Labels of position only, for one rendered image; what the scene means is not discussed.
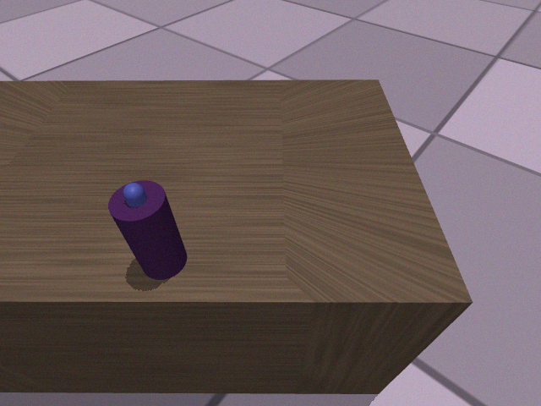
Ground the bottle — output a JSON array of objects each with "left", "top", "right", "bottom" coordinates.
[{"left": 108, "top": 180, "right": 187, "bottom": 280}]

